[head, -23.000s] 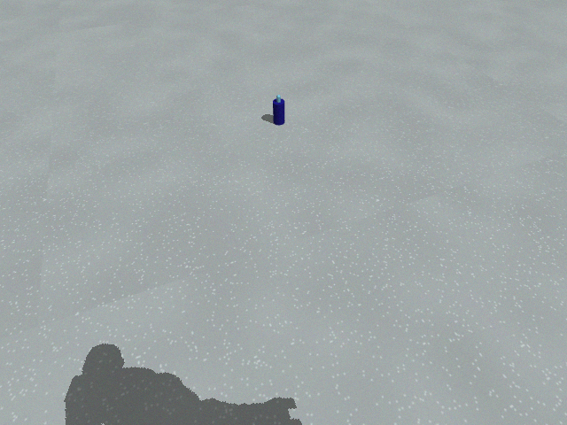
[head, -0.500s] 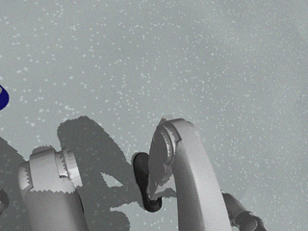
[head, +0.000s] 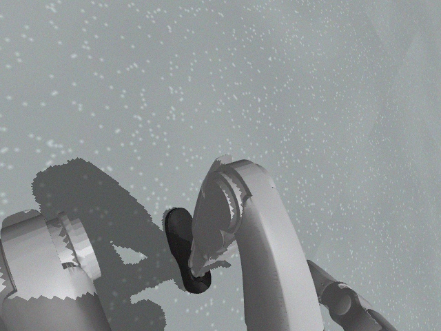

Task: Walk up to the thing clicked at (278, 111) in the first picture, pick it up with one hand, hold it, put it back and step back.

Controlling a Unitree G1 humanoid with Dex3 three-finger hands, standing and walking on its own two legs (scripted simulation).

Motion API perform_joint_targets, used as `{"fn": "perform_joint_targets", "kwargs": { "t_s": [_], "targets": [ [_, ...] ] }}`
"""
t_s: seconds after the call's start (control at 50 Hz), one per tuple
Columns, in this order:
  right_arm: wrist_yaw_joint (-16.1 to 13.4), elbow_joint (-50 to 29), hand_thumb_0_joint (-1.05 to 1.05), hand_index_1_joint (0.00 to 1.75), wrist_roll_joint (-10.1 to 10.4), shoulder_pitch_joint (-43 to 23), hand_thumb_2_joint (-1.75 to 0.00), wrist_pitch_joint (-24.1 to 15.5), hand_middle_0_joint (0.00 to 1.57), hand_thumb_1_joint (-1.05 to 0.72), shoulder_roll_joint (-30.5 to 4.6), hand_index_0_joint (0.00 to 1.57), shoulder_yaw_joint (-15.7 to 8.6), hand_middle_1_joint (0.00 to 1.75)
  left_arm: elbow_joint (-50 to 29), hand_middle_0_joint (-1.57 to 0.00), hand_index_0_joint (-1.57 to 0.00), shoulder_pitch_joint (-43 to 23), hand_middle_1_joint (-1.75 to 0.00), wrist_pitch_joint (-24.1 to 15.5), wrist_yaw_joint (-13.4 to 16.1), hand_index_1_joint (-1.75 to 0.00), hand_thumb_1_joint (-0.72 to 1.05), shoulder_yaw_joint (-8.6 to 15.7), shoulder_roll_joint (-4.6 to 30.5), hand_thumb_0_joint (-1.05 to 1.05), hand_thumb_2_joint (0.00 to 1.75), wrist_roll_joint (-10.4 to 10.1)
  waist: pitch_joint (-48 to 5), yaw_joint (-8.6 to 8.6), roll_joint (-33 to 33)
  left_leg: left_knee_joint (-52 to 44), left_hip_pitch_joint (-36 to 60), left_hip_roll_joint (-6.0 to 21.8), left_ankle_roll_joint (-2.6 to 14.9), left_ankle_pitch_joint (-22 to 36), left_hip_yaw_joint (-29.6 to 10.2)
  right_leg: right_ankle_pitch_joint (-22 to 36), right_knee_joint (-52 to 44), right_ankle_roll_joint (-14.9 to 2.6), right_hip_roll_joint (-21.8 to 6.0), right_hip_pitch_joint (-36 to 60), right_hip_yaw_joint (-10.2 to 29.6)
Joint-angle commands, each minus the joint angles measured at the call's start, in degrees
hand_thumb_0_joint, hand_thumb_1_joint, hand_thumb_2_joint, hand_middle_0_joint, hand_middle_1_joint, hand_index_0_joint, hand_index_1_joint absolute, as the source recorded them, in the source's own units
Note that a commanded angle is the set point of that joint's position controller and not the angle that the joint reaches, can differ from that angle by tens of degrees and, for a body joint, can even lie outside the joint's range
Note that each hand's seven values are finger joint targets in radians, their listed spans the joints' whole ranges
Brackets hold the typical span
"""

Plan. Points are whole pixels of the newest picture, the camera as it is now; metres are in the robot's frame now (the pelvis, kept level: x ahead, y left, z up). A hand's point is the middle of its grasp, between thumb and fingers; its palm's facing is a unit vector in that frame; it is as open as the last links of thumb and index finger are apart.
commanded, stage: lower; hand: left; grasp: from the side
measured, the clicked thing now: out of the picture +0.46 +0.31 -0.19
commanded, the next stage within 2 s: loosen in 0.34 s
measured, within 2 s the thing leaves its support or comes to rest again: rests again in 1.00 s
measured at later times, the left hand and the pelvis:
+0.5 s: hand out of the picture +0.47 +0.31 -0.19, palm faces +0.42 -0.91 -0.04, open 10.2 cm; pelvis -0.01 +0.00 +0.00, yaw -2 degrees
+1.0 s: hand out of the picture +0.48 +0.31 -0.17, palm faces +0.42 -0.91 -0.02, open 14.3 cm; pelvis -0.01 +0.01 +0.00, yaw -3 degrees
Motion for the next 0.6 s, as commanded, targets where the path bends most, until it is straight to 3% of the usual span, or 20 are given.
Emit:
{"fn": "perform_joint_targets", "kwargs": {
  "t_s": [0.0, 0.04, 0.14, 0.18, 0.26, 0.3, 0.42, 0.44, 0.48, 0.58],
  "targets": [
    [-0.73, 0.5, 0.0, 0.3, -0.61, 6.41, -0.91, 1.27, 0.2, -0.92, -20.79, 0.2, -4.81, 0.3, -14.65, -1.25, -1.26, -21.63, -1.38, -9.53, 0.73, -1.38, 0.08, 0.96, 19.22, 0.0, 1.21, -1.93, -42.52, -5.64, 39.14, -18.48, 32.09, 3.52, -2.45, 15.97, 2.46, 12.73, -7.3, -3.7, 3.22, 19.82, -4.51],
    [-0.74, -0.04, 0.0, 0.3, -0.68, 5.27, -0.91, 1.31, 0.2, -0.92, -20.74, 0.2, -4.26, 0.3, -12.94, -1.26, -1.27, -20.91, -1.39, -9.84, 0.85, -1.39, 0.09, 0.63, 19.22, 0.0, 1.23, -1.66, -40.92, -5.76, 37.83, -18.69, 30.62, 3.53, -2.45, 14.25, 2.06, 11.81, -7.37, -3.7, 3.3, 19.73, -4.85],
    [-0.78, -0.48, 0.0, 0.3, -1.33, 4.8, -0.9, 1.75, 0.2, -0.91, -21.46, 0.2, -3.06, 0.3, -10.18, -1.26, -1.28, -19.59, -1.41, -10.49, 1.36, -1.41, 0.14, 0.69, 20.08, 0.0, 1.25, -1.47, -40.29, -6.52, 38.23, -18.61, 32.88, 3.97, -2.77, 17.44, 0.84, 13.93, -7.1, -3.32, 3.43, 20.68, -5.86],
    [-0.76, -0.92, 0.0, 0.3, -1.46, 3.59, -0.9, 1.89, 0.2, -0.91, -21.7, 0.2, -2.62, 0.3, -9.38, -1.27, -1.29, -20.68, -1.42, -10.82, 1.48, -1.42, 0.15, -0.32, 20.22, 0.0, 1.26, -1.1, -38.52, -7.17, 38.17, -18.54, 31.31, 3.99, -2.61, 15.57, 0.6, 12.89, -7.08, -3.35, 3.56, 19.94, -6.14],
    [-0.84, -1.46, 0.0, 0.3, -1.85, 2.76, -0.9, 2.1, 0.2, -0.91, -21.77, 0.2, -1.64, 0.3, -9.57, -1.26, -1.27, -20.8, -1.4, -11.78, 2.14, -1.4, 0.14, 0.9, 22.62, 0.0, 1.25, -1.64, -38.96, -6.64, 38.31, -17.84, 30.69, 3.94, -2.43, 15.86, 1.0, 13.44, -7.5, -3.25, 4.07, 22.25, -6.01],
    [-0.88, -1.79, 0.0, 0.3, -1.93, 2.53, -0.9, 2.3, 0.2, -0.91, -21.99, 0.2, -1.35, 0.3, -7.52, -1.27, -1.29, -19.75, -1.42, -11.9, 2.36, -1.42, 0.13, 0.81, 22.16, 0.0, 1.26, -1.83, -38.2, -7.24, 37.33, -17.92, 30.53, 4.12, -2.41, 15.05, 0.66, 12.94, -7.63, -3.14, 4.2, 22.16, -6.46],
    [-1.3, -2.53, 0.0, 0.3, -2.16, 0.81, -0.9, 2.46, 0.2, -0.9, -22.2, 0.2, -0.5, 0.3, -5.06, -1.29, -1.3, -19.06, -1.44, -12.27, 2.69, -1.45, 0.16, -1.39, 21.19, 0.0, 1.3, -1.51, -34.85, -8.26, 35.44, -18.08, 28.33, 4.35, -2.23, 12.2, 0.26, 11.53, -8.09, -2.95, 4.26, 21.49, -7.03],
    [-1.32, -2.55, 0.0, 0.3, -2.21, 0.69, -0.9, 2.52, 0.2, -0.91, -22.21, 0.2, -0.44, 0.3, -4.55, -1.32, -1.34, -19.12, -1.4, -12.28, 2.67, -1.39, 0.17, -1.49, 21.18, 0.0, 1.22, -1.59, -34.89, -8.3, 34.35, -17.83, 27.57, 4.3, -2.06, 11.15, 0.21, 10.96, -8.34, -2.93, 4.42, 21.27, -7.12],
    [-1.37, -2.88, 0.0, 0.3, -2.2, 0.18, -0.9, 2.46, 0.2, -0.91, -22.46, 0.2, -0.49, 0.3, -5.46, -1.19, -1.22, -20.14, -1.24, -12.7, 2.82, -1.23, 0.02, -1.79, 21.26, 0.0, 1.06, -1.71, -33.44, -8.34, 34.66, -18.35, 27.28, 4.34, -2.08, 9.64, -0.08, 9.99, -8.34, -2.93, 4.29, 20.47, -7.29],
    [-1.49, -2.79, 0.0, 0.3, -2.28, 0.14, -0.9, 2.37, 0.2, -0.92, -22.38, 0.2, -0.13, 0.3, -4.94, -1.0, -1.03, -19.14, -0.96, -13.11, 2.38, -0.94, -0.15, -1.35, 20.29, 0.0, 0.69, -2.92, -34.87, -8.57, 34.95, -18.18, 29.58, 4.71, -2.42, 12.56, -0.69, 12.29, -8.11, -2.74, 4.39, 21.46, -7.64]
  ]
}}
